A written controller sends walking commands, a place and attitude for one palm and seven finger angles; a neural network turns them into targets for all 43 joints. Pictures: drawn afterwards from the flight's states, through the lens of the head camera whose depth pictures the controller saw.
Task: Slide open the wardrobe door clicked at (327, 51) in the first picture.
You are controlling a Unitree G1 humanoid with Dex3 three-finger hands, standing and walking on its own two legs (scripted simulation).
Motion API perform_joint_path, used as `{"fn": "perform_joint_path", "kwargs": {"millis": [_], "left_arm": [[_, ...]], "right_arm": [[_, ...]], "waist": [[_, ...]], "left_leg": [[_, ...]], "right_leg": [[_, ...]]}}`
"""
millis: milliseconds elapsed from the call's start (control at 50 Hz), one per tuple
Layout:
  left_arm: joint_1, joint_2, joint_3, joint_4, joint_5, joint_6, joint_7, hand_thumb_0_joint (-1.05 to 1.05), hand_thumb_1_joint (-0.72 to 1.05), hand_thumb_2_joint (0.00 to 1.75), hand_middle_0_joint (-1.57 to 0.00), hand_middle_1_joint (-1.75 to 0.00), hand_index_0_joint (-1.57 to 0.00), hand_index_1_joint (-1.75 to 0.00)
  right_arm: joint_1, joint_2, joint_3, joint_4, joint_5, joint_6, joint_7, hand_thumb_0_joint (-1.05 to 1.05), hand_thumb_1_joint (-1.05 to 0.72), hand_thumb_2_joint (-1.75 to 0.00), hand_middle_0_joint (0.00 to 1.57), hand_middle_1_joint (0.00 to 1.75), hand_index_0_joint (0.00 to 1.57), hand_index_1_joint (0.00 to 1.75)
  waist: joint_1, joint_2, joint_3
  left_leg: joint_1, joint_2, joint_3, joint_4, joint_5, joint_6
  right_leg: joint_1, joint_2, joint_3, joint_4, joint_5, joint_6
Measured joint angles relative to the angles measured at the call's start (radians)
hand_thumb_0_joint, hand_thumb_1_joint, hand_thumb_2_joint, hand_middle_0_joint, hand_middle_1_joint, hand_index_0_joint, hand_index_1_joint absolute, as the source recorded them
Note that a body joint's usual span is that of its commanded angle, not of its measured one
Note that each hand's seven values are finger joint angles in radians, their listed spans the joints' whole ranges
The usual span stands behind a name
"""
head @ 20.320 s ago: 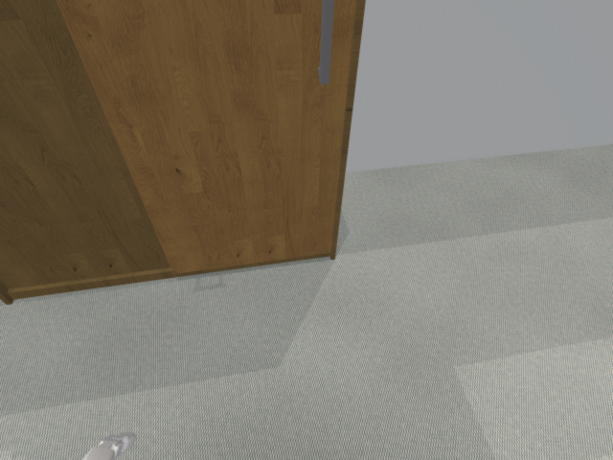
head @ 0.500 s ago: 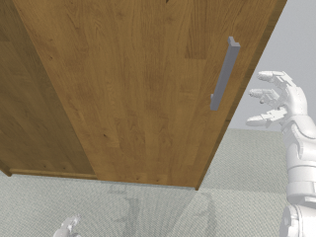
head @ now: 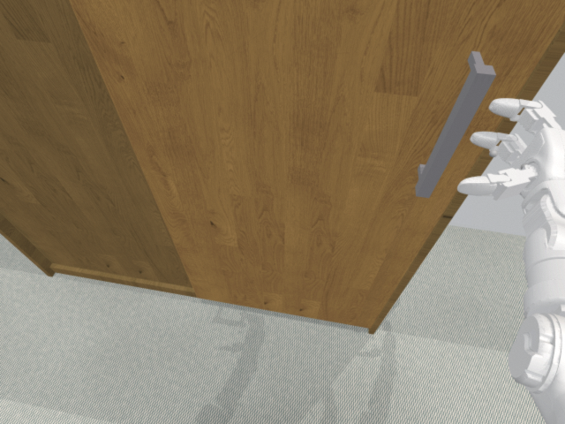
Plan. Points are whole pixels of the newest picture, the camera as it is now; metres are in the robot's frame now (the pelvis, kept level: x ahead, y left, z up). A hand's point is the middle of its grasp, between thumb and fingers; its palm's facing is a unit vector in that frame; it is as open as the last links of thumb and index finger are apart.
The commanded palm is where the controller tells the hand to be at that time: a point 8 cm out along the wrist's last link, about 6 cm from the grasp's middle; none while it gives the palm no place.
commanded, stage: move the hooked fingers beside the handle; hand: right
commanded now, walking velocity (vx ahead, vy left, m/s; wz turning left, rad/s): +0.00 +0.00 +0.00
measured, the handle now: (446, 132) +0.51 -0.15 +0.16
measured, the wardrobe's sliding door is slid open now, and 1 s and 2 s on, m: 0.00 0.00 0.00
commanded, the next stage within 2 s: feel for the door with the fingertips in 1.02 s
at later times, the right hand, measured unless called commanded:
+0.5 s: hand (506, 171) +0.44 -0.22 +0.16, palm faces +0.05 +1.00 +0.01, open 14.0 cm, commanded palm +0.42 -0.26 +0.16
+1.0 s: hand (499, 161) +0.45 -0.21 +0.17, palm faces +0.03 +1.00 +0.02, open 14.0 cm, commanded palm +0.42 -0.26 +0.16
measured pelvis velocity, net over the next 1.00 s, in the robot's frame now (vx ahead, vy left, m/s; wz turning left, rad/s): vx -0.01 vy -0.01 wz -0.01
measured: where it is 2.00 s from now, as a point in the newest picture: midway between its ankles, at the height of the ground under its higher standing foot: outside the picture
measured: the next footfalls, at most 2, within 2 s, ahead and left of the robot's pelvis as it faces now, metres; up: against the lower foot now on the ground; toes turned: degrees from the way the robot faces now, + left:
none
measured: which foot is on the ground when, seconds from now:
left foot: down 0.00-1.00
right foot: down 0.00-1.00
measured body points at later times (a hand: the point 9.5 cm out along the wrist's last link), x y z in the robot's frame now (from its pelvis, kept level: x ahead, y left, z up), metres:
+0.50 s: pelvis -0.01 +0.00 +0.00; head +0.02 -0.01 +0.45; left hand +0.11 +0.26 -0.10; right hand +0.43 -0.27 +0.16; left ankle -0.03 +0.10 -0.73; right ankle +0.01 -0.11 -0.73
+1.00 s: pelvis -0.01 -0.01 +0.00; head +0.03 -0.01 +0.45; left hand +0.02 +0.26 -0.12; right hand +0.45 -0.26 +0.17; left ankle -0.03 +0.10 -0.73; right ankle +0.01 -0.11 -0.73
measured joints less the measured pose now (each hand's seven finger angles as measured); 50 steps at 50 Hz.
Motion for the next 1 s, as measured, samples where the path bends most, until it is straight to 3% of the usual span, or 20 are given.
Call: {"fn": "perform_joint_path", "kwargs": {"millis": [200,340,420,600,760,900,1000], "left_arm": [[-0.009,-0.010,0.008,-0.030,-0.014,0.025,0.001,0.01,0.91,0.90,-0.20,-0.30,-0.20,-0.30],[-0.087,-0.013,-0.003,-0.038,-0.019,0.017,0.009,0.01,0.91,0.90,-0.20,-0.30,-0.20,-0.30],[-0.118,-0.013,-0.009,-0.052,-0.016,0.007,0.010,0.00,0.91,0.90,-0.20,-0.30,-0.20,-0.30],[-0.103,-0.014,-0.017,-0.035,-0.006,-0.010,0.003,0.00,0.91,0.90,-0.20,-0.30,-0.20,-0.30],[-0.041,-0.018,-0.021,-0.022,-0.001,0.007,-0.002,0.00,0.91,0.90,-0.20,-0.30,-0.20,-0.30],[0.007,-0.017,-0.006,-0.002,0.000,0.006,-0.003,0.01,0.91,0.90,-0.20,-0.30,-0.20,-0.30],[0.009,-0.010,-0.003,0.006,-0.007,0.014,0.001,0.01,0.91,0.90,-0.20,-0.30,-0.20,-0.30]], "right_arm": [[0.147,0.020,0.007,-0.175,0.027,0.046,0.012,-0.01,0.50,-0.30,0.30,1.20,0.30,1.20],[0.098,0.041,0.048,-0.154,0.041,0.085,0.015,-0.01,0.50,-0.30,0.30,1.20,0.30,1.20],[0.047,0.040,0.072,-0.097,0.026,0.086,-0.004,-0.01,0.50,-0.30,0.30,1.20,0.30,1.20],[-0.024,0.062,0.092,-0.043,0.014,0.016,-0.028,-0.01,0.50,-0.30,0.30,1.20,0.30,1.20],[-0.044,0.036,0.052,0.046,-0.008,0.024,-0.042,-0.01,0.50,-0.30,0.30,1.20,0.30,1.20],[0.020,0.027,0.026,-0.039,-0.005,-0.033,-0.040,-0.01,0.50,-0.30,0.30,1.20,0.30,1.20],[0.011,0.018,0.034,-0.018,0.010,0.005,-0.011,-0.01,0.50,-0.30,0.30,1.20,0.30,1.20]], "waist": [[-0.027,-0.001,-0.003],[-0.045,0.005,-0.002],[-0.043,0.009,0.003],[-0.032,0.007,0.006],[-0.005,0.002,0.003],[-0.003,0.003,0.005],[-0.004,0.002,-0.008]], "left_leg": [[0.045,-0.004,0.001,-0.018,-0.004,0.000],[0.051,0.004,0.023,-0.014,-0.003,-0.003],[0.034,0.009,0.034,-0.001,-0.003,-0.004],[0.004,0.014,0.034,0.021,-0.005,-0.008],[-0.015,0.012,0.017,0.030,-0.005,-0.011],[-0.013,0.003,0.006,0.021,-0.001,-0.009],[0.001,0.001,0.010,0.011,-0.002,-0.008]], "right_leg": [[0.037,-0.003,0.002,-0.001,-0.013,0.000],[0.030,0.006,0.024,0.008,-0.005,-0.003],[0.010,0.011,0.034,0.020,-0.001,-0.005],[-0.019,0.016,0.034,0.039,-0.001,-0.009],[-0.028,0.012,0.017,0.040,-0.004,-0.013],[-0.024,0.003,0.008,0.037,-0.008,-0.010],[-0.015,0.001,0.013,0.036,-0.011,-0.009]]}}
